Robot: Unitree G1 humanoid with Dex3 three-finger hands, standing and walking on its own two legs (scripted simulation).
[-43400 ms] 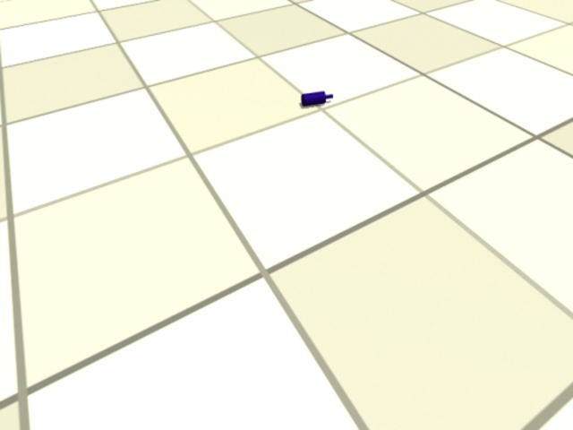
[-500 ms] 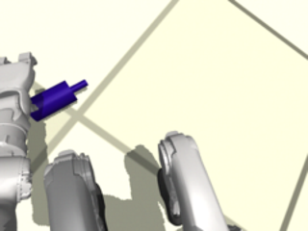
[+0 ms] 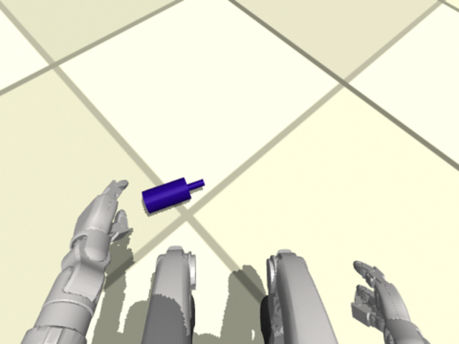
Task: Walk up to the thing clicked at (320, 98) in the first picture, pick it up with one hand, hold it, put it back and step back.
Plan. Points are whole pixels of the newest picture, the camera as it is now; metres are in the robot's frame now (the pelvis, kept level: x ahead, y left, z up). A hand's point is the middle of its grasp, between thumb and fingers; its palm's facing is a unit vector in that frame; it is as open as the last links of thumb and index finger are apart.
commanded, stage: home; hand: left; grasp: from above
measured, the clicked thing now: (175, 192) +0.54 +0.19 -0.48
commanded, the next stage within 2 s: none
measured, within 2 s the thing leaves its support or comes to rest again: neither
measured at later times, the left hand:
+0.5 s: hand (83, 256) +0.25 +0.19 +0.10, palm faces +0.12 -0.97 -0.22, open 7.4 cm
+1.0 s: hand (56, 277) +0.22 +0.19 +0.15, palm faces +0.14 -0.97 -0.19, open 7.4 cm
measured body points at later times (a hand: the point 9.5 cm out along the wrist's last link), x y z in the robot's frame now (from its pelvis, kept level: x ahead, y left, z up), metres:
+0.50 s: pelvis +0.06 +0.00 +0.17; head +0.11 +0.01 +0.61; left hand +0.24 +0.24 +0.12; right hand +0.22 -0.23 +0.09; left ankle +0.09 +0.13 -0.48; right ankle +0.08 -0.14 -0.48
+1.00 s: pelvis +0.08 +0.00 +0.19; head +0.10 +0.01 +0.64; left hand +0.21 +0.24 +0.16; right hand +0.27 -0.23 +0.14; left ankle +0.09 +0.13 -0.48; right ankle +0.08 -0.14 -0.48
